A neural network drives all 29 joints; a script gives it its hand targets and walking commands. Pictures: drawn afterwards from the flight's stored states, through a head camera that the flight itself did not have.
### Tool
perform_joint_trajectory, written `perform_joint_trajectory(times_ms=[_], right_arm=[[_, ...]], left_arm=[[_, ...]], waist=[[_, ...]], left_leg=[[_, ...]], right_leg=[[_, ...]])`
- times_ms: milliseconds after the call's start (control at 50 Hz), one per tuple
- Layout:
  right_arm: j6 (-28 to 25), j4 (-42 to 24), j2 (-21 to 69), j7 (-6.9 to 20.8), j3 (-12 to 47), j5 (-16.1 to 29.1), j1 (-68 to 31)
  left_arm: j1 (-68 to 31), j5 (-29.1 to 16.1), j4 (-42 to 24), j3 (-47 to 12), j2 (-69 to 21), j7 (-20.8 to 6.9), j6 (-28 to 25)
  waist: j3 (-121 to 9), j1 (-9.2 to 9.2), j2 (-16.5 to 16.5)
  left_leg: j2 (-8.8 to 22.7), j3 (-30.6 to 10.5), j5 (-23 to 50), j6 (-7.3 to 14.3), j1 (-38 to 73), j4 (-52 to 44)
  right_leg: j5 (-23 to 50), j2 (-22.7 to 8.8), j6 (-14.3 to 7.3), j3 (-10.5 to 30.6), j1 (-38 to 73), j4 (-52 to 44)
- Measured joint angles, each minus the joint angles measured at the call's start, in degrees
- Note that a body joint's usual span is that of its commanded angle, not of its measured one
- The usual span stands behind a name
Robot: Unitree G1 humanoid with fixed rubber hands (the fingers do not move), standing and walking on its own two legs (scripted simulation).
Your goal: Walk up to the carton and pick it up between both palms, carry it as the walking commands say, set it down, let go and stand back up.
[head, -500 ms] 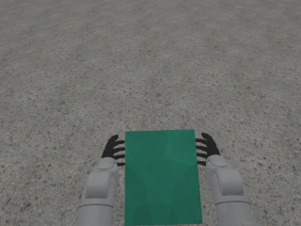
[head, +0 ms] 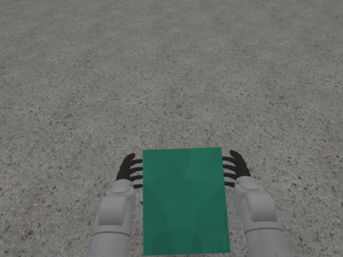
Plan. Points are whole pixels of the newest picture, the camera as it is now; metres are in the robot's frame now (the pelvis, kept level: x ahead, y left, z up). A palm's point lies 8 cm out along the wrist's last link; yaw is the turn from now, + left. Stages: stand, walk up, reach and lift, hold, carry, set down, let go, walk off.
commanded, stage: carry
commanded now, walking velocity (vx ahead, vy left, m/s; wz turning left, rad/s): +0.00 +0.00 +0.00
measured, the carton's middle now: (182, 193) +0.31 +0.00 -0.07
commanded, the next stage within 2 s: none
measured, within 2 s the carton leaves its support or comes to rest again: neither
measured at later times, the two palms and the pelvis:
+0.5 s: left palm (89, 241) +0.15 +0.17 +0.07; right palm (231, 206) +0.21 -0.09 +0.08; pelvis -0.09 -0.02 -0.01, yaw +12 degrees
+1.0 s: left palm out of the picture -0.09 +0.16 +0.09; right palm out of the picture +0.06 -0.06 +0.09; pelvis -0.26 -0.11 -0.01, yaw +38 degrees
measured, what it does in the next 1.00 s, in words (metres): walks backwards, turning left: right foot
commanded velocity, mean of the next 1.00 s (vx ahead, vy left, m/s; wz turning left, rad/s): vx -0.38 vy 0.00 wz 0.94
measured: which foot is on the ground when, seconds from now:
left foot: down 0.00-0.68, up 0.70-1.00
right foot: down 0.00-0.34, up 0.36-0.66, down 0.68-1.00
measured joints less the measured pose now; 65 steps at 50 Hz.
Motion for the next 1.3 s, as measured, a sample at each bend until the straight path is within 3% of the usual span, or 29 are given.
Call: perform_joint_trajectory(times_ms=[100,140,180,260,360,420,480,560,660,680,700,740,760,820,860,940,980,1020,1040,1100,1160,1220,1300], right_arm=[[0.09,-1.12,-0.05,-0.53,0.19,0.87,0.41],[3.93,-11.03,-0.29,-3.24,2.13,4.41,2.71],[7.28,-20.06,-0.37,-4.81,3.84,5.45,3.88],[14.5,-28.97,-0.3,-5.94,5.25,5.76,3.22],[21.91,-30.93,-0.11,-6.23,5.42,5.5,1.34],[24.82,-29.98,-0.02,-6.32,5.71,5.18,0.62],[26.62,-29.99,0.04,-6.61,5.7,4.79,0.42],[26.76,-30.87,0.14,-7.06,4.87,4.3,-0.43],[26.38,-31.75,0.44,-7.38,3.9,3.66,-2.24],[26.34,-31.57,0.51,-7.41,3.81,3.63,-2.77],[25.93,-31.05,0.52,-7.41,3.61,3.57,-2.88],[26.3,-31.04,0.34,-7.44,3.62,3.81,-1.69],[26.88,-31.33,0.26,-7.45,3.74,4.2,-1.19],[28.19,-31.64,0.22,-7.35,4.56,5.36,-1.22],[28.48,-31.66,0.35,-7.47,4.94,5.78,-2.04],[28.3,-32.02,0.72,-8.06,4.15,5.6,-3.94],[28.17,-32.0,0.91,-8.03,3.38,5.23,-4.76],[28.29,-31.49,1.11,-7.76,3.01,4.64,-5.56],[27.89,-30.67,1.23,-7.58,3.22,4.27,-5.9],[26.72,-27.49,1.29,-6.53,3.91,3.68,-6.08],[26.4,-26.08,0.93,-5.92,3.91,3.35,-4.6],[25.61,-27.0,0.56,-6.15,3.63,3.04,-2.85],[24.98,-29.78,0.25,-6.42,3.94,2.82,-1.07]], left_arm=[[0.37,-0.93,-1.13,-0.26,0.04,0.58,0.17],[2.42,-4.3,-10.88,-2.5,0.23,3.28,4.11],[3.25,-4.74,-19.44,-4.37,0.29,4.88,7.43],[2.28,-4.17,-27.6,-5.06,0.18,6.42,14.27],[0.33,-3.8,-29.63,-4.31,-0.02,7.29,21.62],[0.21,-4.12,-29.25,-3.46,-0.06,7.49,24.28],[-0.17,-4.61,-29.41,-3.45,-0.06,7.88,26.04],[-1.25,-5.36,-30.74,-4.04,-0.23,8.47,26.56],[-2.62,-5.34,-31.94,-4.39,-0.45,8.56,26.14],[-2.83,-5.08,-31.9,-4.25,-0.5,8.45,26.0],[-2.92,-4.9,-31.39,-4.26,-0.55,8.31,25.66],[-2.6,-5.03,-31.08,-4.41,-0.48,7.86,26.32],[-2.2,-5.04,-31.22,-4.38,-0.41,7.58,26.84],[-1.4,-4.23,-31.67,-3.61,-0.31,7.25,27.51],[-1.77,-3.4,-31.81,-3.06,-0.36,7.37,27.5],[-3.65,-2.68,-31.49,-2.76,-0.68,7.31,26.88],[-4.42,-2.5,-30.97,-2.99,-0.85,7.41,26.47],[-4.72,-2.38,-30.55,-3.01,-0.9,7.55,26.38],[-5.04,-2.33,-30.17,-2.47,-0.9,7.51,26.19],[-4.3,-2.71,-29.27,-1.12,-0.8,7.62,25.47],[-3.14,-4.02,-29.43,-1.67,-0.55,7.86,26.15],[-2.4,-5.44,-30.01,-2.75,-0.42,7.43,25.8],[-1.79,-6.29,-30.41,-3.58,-0.32,6.88,24.03]], waist=[[0.41,-0.02,0.04],[1.87,-0.4,0.15],[2.83,-0.93,0.15],[2.92,-1.53,-0.13],[2.8,-1.59,-0.17],[3.58,-1.12,0.78],[4.29,0.05,1.12],[4.37,1.63,1.37],[2.37,2.01,1.25],[1.84,2.32,1.36],[2.13,2.36,1.87],[2.84,1.13,0.1],[3.36,0.4,-0.83],[4.74,-1.69,-2.94],[5.43,-2.95,-3.69],[6.38,-4.33,-3.75],[6.68,-4.37,-3.64],[6.31,-3.98,-3.13],[6.41,-3.67,-4.13],[8.27,-1.09,-4.63],[9.37,2.19,-3.56],[9.68,4.39,-1.72],[8.44,4.41,0.82]], left_leg=[[0.19,-0.09,-0.19,-0.17,-0.04,0.27],[0.2,-0.62,-0.3,-0.25,-1.12,1.3],[0.04,-1.41,-0.2,-0.42,-3.73,3.91],[-0.85,-2.81,0.94,-0.65,-8.63,9.76],[-2.72,-5.48,-0.66,0.77,-11.36,11.26],[-3.27,-7.33,1.93,0.97,-12.91,11.03],[-3.65,-9.86,6.35,-0.03,-13.76,7.17],[-3.5,-13.83,13.53,-1.69,-15.05,0.0],[-4.52,-18.59,23.3,-4.63,-16.54,-10.1],[-4.71,-18.61,23.9,-5.53,-17.65,-10.1],[-4.58,-17.38,17.33,-6.51,-19.5,-6.03],[-4.48,-9.91,1.03,-7.43,-24.22,11.29],[-3.96,-7.06,-2.73,-7.57,-25.77,20.36],[-1.29,-2.67,-2.91,-7.51,-25.62,36.41],[0.52,-1.67,-2.48,-7.5,-22.61,36.07],[3.02,-0.94,-4.7,-7.51,-15.14,24.0],[3.44,-0.6,-4.4,-7.58,-11.29,16.78],[3.69,-0.66,1.7,-7.53,-6.77,7.46],[2.68,-0.95,1.83,-6.67,-8.05,7.83],[1.62,-3.73,1.7,-5.08,-13.17,12.69],[0.71,-6.78,5.76,-5.25,-15.43,10.88],[-0.63,-9.6,10.96,-5.13,-16.91,6.8],[-2.65,-13.42,19.7,-5.95,-17.81,-1.8]], right_leg=[[-0.17,0.15,-0.15,-0.11,0.03,0.15],[-0.28,-0.03,-0.12,-0.68,-0.65,0.73],[-0.54,-0.61,-0.09,-1.57,-2.42,2.33],[-1.52,-2.31,-0.3,-3.31,-5.32,5.88],[-3.58,-4.7,0.37,-5.56,-8.87,11.45],[-15.41,-3.6,2.77,-0.89,-12.37,26.11],[-16.55,-2.94,3.63,2.18,-12.75,35.04],[-16.71,-1.31,3.4,3.91,-6.99,28.55],[-14.72,0.16,1.4,1.41,6.53,4.91],[-13.7,-0.26,1.15,0.32,8.74,0.17],[-13.29,-0.33,1.15,-0.37,8.38,0.05],[-12.97,-2.78,1.18,-1.84,7.74,1.91],[-12.67,-4.14,1.18,-2.63,8.03,2.14],[-11.89,-8.0,1.45,-4.45,8.02,3.47],[-12.03,-10.42,1.88,-5.74,6.9,5.53],[-13.16,-14.72,2.95,-9.38,3.31,11.12],[-13.9,-16.86,3.66,-11.28,1.24,14.62],[-15.14,-18.71,4.55,-12.67,-1.47,19.36],[-17.62,-19.49,5.5,-11.23,-3.6,22.68],[-26.05,-14.55,7.36,-3.44,-9.33,35.1],[-22.44,-10.2,6.52,-0.73,-11.35,39.43],[-19.56,-7.32,4.88,0.17,-9.69,34.84],[-17.88,-3.69,1.82,-0.11,-1.8,18.07]])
